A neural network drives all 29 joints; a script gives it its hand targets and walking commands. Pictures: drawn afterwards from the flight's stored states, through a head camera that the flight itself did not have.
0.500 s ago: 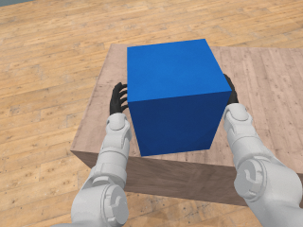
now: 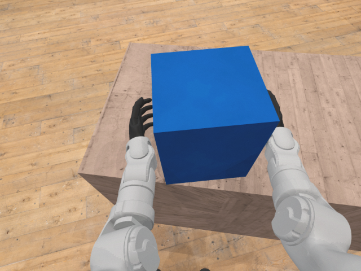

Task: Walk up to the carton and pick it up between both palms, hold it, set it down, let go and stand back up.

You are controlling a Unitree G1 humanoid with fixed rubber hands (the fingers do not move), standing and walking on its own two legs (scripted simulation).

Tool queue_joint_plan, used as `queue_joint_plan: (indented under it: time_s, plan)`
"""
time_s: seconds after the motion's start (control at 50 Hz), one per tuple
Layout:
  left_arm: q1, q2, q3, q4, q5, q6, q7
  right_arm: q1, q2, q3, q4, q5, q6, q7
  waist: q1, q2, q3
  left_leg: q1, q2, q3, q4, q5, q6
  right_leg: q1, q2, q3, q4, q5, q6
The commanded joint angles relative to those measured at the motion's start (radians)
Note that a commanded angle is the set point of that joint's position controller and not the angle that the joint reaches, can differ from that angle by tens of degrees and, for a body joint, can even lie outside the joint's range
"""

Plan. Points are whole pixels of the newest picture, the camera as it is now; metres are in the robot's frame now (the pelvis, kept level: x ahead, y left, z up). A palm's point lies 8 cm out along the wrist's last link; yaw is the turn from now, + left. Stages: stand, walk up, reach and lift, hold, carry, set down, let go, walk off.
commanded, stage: set down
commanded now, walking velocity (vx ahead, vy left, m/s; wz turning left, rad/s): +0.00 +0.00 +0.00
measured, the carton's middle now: (203, 121) +0.45 +0.02 +0.03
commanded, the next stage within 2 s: none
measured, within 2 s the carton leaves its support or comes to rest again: neither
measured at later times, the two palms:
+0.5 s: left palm (135, 124) +0.42 +0.18 +0.03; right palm (273, 108) +0.50 -0.14 +0.04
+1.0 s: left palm (133, 119) +0.41 +0.18 +0.06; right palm (288, 112) +0.48 -0.17 +0.05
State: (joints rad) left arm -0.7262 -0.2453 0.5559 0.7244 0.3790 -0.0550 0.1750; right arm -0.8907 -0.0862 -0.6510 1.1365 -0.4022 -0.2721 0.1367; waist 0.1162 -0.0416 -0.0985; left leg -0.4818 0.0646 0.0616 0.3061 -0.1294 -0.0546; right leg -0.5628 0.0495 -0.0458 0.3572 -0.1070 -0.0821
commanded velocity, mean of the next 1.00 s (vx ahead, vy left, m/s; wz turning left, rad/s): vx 0.00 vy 0.00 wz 0.00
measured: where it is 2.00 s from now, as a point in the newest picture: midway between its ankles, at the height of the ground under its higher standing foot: outside the picture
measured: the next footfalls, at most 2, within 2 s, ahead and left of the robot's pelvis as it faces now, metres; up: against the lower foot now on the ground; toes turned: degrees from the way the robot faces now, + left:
none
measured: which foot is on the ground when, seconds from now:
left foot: down 0.00-1.00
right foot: down 0.00-1.00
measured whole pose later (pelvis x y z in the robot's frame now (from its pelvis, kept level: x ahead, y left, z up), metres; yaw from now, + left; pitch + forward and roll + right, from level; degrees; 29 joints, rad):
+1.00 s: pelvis -0.01 +0.01 -0.01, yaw -1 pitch +26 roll +0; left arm -0.81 -0.06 0.18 0.74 -0.03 0.11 0.23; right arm -0.98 -0.44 0.05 1.20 0.27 -0.10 0.14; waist 0.19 0.02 -0.24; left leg -0.72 0.08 0.05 0.43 -0.16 -0.05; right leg -0.75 0.07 -0.03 0.38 -0.08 -0.07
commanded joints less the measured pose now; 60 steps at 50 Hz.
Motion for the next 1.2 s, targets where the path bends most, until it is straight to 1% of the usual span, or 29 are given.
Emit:
queue_joint_plan:
  time_s: [0.0,0.06,0.18,0.24,0.32,0.46,0.56,0.64,0.76,0.78,0.8,0.82,0.84,0.86,0.88,0.9,0.92,0.94,0.96,0.98,1.0,1.02,1.04,1.06,1.08,1.1,1.14,1.16,1.18]
  plan:
    - [-0.479,-0.201,-0.226,-0.064,0.013,-0.020,-0.070,-0.510,0.197,0.194,-0.021,-0.037,-0.021,0.089,0.036,-0.077,-0.635,0.076,-0.047,0.089,0.000,0.156,0.069,0.577,-0.058,-0.008,0.060,0.369,0.115]
    - [-0.479,-0.065,-0.203,-0.078,-0.012,-0.040,-0.035,-0.512,0.030,0.218,-0.034,0.039,-0.026,0.050,0.040,-0.074,-0.654,0.047,-0.049,0.090,0.003,0.171,0.066,0.598,-0.058,0.013,0.075,0.424,0.117]
    - [-0.560,0.164,-0.326,-0.092,-0.210,-0.052,0.102,-0.658,-0.249,0.475,-0.071,0.391,0.002,-0.056,0.052,-0.044,-0.831,-0.060,-0.052,0.055,0.081,0.205,0.045,0.606,-0.026,0.055,0.123,0.540,0.099]
    - [-0.545,0.206,-0.359,-0.036,-0.287,-0.045,0.116,-0.685,-0.327,0.564,-0.088,0.507,0.026,-0.076,0.065,-0.073,-0.893,-0.077,-0.046,0.052,0.117,0.221,0.032,0.623,-0.016,0.068,0.137,0.560,0.087]
    - [-0.520,0.245,-0.361,0.017,-0.331,-0.051,0.104,-0.691,-0.405,0.633,-0.065,0.590,0.035,-0.093,0.079,-0.114,-0.935,-0.116,-0.040,0.050,0.140,0.264,0.011,0.665,-0.011,0.081,0.159,0.635,0.083]
    - [-0.514,0.296,-0.359,-0.015,-0.364,-0.056,0.085,-0.697,-0.504,0.690,-0.035,0.668,0.029,-0.084,0.077,-0.148,-0.979,-0.164,-0.035,0.051,0.158,0.310,-0.007,0.680,-0.004,0.092,0.177,0.715,0.083]
    - [-0.526,0.325,-0.397,-0.156,-0.420,-0.037,0.092,-0.727,-0.565,0.718,-0.116,0.741,0.040,-0.052,0.070,-0.161,-1.075,-0.183,-0.040,0.042,0.177,0.338,-0.003,0.695,-0.001,0.098,0.186,0.761,0.084]
    - [-0.514,0.341,-0.420,-0.293,-0.465,0.035,0.097,-0.735,-0.598,0.730,-0.218,0.783,0.090,-0.024,0.060,-0.177,-1.132,-0.185,-0.051,0.018,0.177,0.348,0.008,0.712,-0.001,0.099,0.184,0.787,0.084]
    - [-0.518,0.370,-0.415,-0.361,-0.496,0.165,0.097,-0.757,-0.626,0.740,-0.289,0.806,0.185,0.000,0.071,-0.190,-1.088,-0.162,-0.060,-0.009,0.148,0.277,0.024,0.668,0.000,0.096,0.156,0.667,0.092]
    - [-0.353,0.174,-0.428,0.058,-0.441,0.151,0.044,-0.534,-0.358,0.779,0.096,0.729,0.218,0.012,0.012,-0.231,-0.700,-0.229,-0.057,-0.030,0.148,0.168,0.045,0.571,-0.023,0.136,0.127,0.431,0.101]
    - [-0.496,0.261,-0.341,-0.272,-0.417,0.134,0.026,-0.624,-0.447,0.696,-0.146,0.709,0.170,0.019,0.074,-0.166,-0.988,-0.144,-0.078,0.004,0.128,0.224,0.022,0.612,-0.041,0.142,0.095,0.456,0.096]
    - [-0.514,0.316,-0.340,-0.116,-0.400,0.137,0.031,-0.664,-0.493,0.688,-0.087,0.684,0.164,0.021,0.084,-0.186,-0.892,-0.202,-0.074,0.010,0.124,0.167,0.024,0.607,-0.041,0.134,0.107,0.429,0.101]
    - [-0.472,0.243,-0.370,-0.020,-0.400,0.105,0.026,-0.628,-0.408,0.703,-0.008,0.666,0.154,0.026,0.071,-0.198,-0.801,-0.220,-0.068,-0.001,0.116,0.126,0.037,0.580,-0.036,0.128,0.109,0.339,0.097]
    - [-0.518,0.319,-0.323,-0.119,-0.381,0.093,0.034,-0.652,-0.481,0.653,-0.080,0.658,0.133,0.019,0.088,-0.170,-0.869,-0.197,-0.067,0.015,0.109,0.147,0.029,0.615,-0.034,0.121,0.109,0.382,0.104]
    - [-0.511,0.326,-0.350,-0.231,-0.394,0.092,0.048,-0.651,-0.522,0.662,-0.159,0.670,0.115,0.014,0.073,-0.154,-0.975,-0.139,-0.062,0.014,0.118,0.249,0.018,0.665,-0.013,0.102,0.127,0.508,0.103]
    - [-0.543,0.356,-0.360,-0.233,-0.399,0.097,0.062,-0.681,-0.569,0.662,-0.162,0.687,0.107,0.007,0.078,-0.133,-0.981,-0.150,-0.060,0.012,0.129,0.261,0.007,0.674,-0.008,0.093,0.144,0.542,0.106]
    - [-0.528,0.360,-0.362,-0.163,-0.405,0.103,0.065,-0.697,-0.570,0.662,-0.140,0.679,0.105,0.000,0.069,-0.167,-0.922,-0.187,-0.060,0.014,0.129,0.226,0.015,0.669,-0.002,0.085,0.154,0.552,0.112]
    - [-0.480,0.340,-0.361,-0.252,-0.398,0.104,0.069,-0.667,-0.583,0.659,-0.188,0.682,0.092,0.003,0.070,-0.161,-0.962,-0.161,-0.059,0.008,0.122,0.275,0.011,0.695,0.004,0.083,0.161,0.605,0.113]
    - [-0.543,0.383,-0.358,-0.251,-0.408,0.116,0.076,-0.722,-0.625,0.631,-0.217,0.679,0.096,-0.002,0.064,-0.162,-0.969,-0.165,-0.061,0.011,0.114,0.232,0.011,0.683,0.004,0.078,0.160,0.575,0.114]
    - [-0.565,0.361,-0.381,-0.108,-0.418,0.112,0.076,-0.742,-0.576,0.643,-0.124,0.661,0.107,-0.001,0.062,-0.178,-0.860,-0.232,-0.061,0.005,0.118,0.130,0.021,0.624,-0.008,0.091,0.152,0.433,0.114]
    - [-0.551,0.397,-0.350,-0.234,-0.428,0.115,0.088,-0.738,-0.619,0.602,-0.225,0.660,0.102,-0.006,0.065,-0.188,-0.955,-0.212,-0.065,0.011,0.117,0.146,0.022,0.661,-0.010,0.102,0.144,0.452,0.124]
    - [-0.551,0.377,-0.378,-0.189,-0.439,0.124,0.093,-0.724,-0.596,0.640,-0.178,0.666,0.123,-0.007,0.055,-0.197,-0.920,-0.220,-0.063,0.005,0.117,0.130,0.026,0.668,-0.011,0.108,0.143,0.416,0.118]
    - [-0.529,0.358,-0.414,-0.287,-0.463,0.128,0.097,-0.684,-0.607,0.615,-0.212,0.677,0.126,-0.005,0.026,-0.166,-0.991,-0.175,-0.061,-0.004,0.124,0.183,0.016,0.657,0.000,0.096,0.143,0.464,0.109]
    - [-0.551,0.355,-0.420,-0.254,-0.453,0.143,0.100,-0.687,-0.616,0.615,-0.165,0.680,0.138,-0.005,0.024,-0.130,-0.950,-0.142,-0.058,-0.007,0.130,0.188,0.007,0.622,0.007,0.080,0.138,0.446,0.094]
    - [-0.526,0.356,-0.424,-0.329,-0.457,0.164,0.104,-0.674,-0.647,0.610,-0.222,0.688,0.138,-0.007,0.024,-0.124,-1.013,-0.077,-0.055,-0.006,0.137,0.261,-0.003,0.630,0.018,0.069,0.141,0.533,0.088]
    - [-0.581,0.341,-0.457,-0.141,-0.469,0.179,0.094,-0.755,-0.605,0.647,-0.122,0.688,0.157,-0.006,0.026,-0.139,-0.901,-0.113,-0.056,-0.009,0.148,0.206,0.006,0.555,0.012,0.071,0.137,0.454,0.088]
    - [-0.554,0.368,-0.455,-0.231,-0.513,0.179,0.097,-0.736,-0.628,0.635,-0.218,0.701,0.158,-0.001,0.026,-0.190,-0.970,-0.122,-0.063,-0.009,0.141,0.185,0.020,0.590,0.011,0.072,0.136,0.460,0.101]
    - [-0.634,0.407,-0.438,-0.274,-0.522,0.185,0.107,-0.787,-0.659,0.624,-0.247,0.709,0.167,0.000,0.039,-0.185,-1.018,-0.144,-0.064,-0.002,0.142,0.178,0.018,0.605,0.009,0.074,0.143,0.457,0.103]
    - [-0.531,0.381,-0.430,-0.200,-0.507,0.199,0.105,-0.695,-0.628,0.668,-0.179,0.721,0.187,0.008,0.048,-0.204,-0.928,-0.170,-0.064,-0.011,0.141,0.170,0.027,0.633,0.002,0.086,0.144,0.438,0.106]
